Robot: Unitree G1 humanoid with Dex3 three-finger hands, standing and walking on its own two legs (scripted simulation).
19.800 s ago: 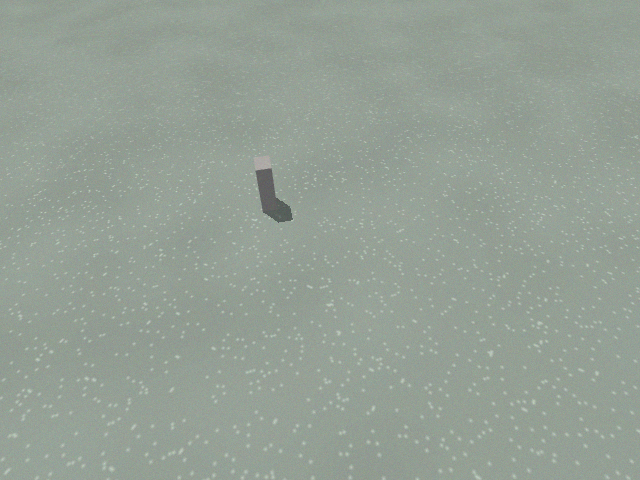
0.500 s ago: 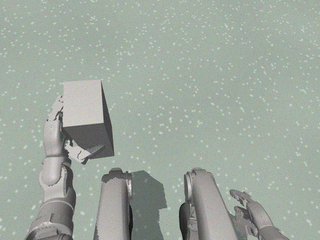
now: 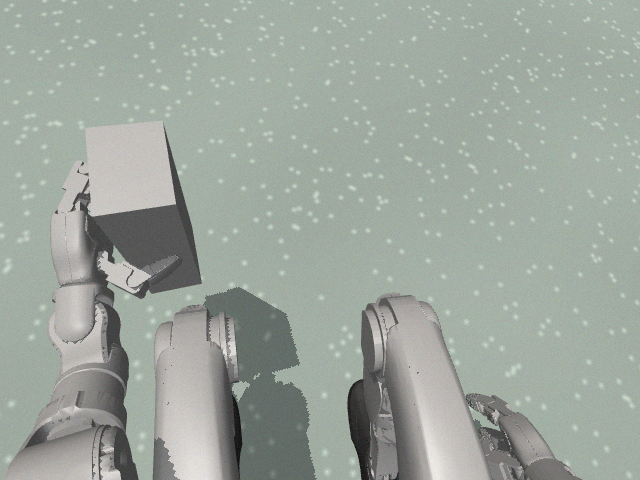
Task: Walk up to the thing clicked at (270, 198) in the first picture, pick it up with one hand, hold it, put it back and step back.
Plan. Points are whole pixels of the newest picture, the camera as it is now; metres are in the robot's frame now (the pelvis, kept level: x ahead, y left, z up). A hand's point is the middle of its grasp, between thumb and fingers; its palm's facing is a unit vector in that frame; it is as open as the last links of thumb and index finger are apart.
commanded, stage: crouch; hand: left
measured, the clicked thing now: (156, 222) +0.43 +0.19 -0.05
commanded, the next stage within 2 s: lower in 0.44 s
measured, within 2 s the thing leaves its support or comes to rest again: neither
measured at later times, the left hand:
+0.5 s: hand (151, 245) +0.42 +0.21 -0.10, palm faces +0.11 -0.99 +0.00, open 13.0 cm
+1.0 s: hand (161, 260) +0.42 +0.22 -0.18, palm faces +0.10 -0.99 +0.01, open 12.9 cm
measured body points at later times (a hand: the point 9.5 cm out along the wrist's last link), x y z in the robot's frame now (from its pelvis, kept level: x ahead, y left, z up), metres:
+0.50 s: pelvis +0.01 +0.00 -0.04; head +0.22 +0.07 +0.35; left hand +0.41 +0.26 -0.10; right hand +0.17 -0.26 -0.16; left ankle +0.10 +0.14 -0.32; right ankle +0.10 -0.12 -0.32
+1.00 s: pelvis +0.01 +0.01 -0.07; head +0.23 +0.11 +0.31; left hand +0.41 +0.27 -0.17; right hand +0.16 -0.26 -0.15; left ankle +0.10 +0.14 -0.32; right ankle +0.10 -0.12 -0.32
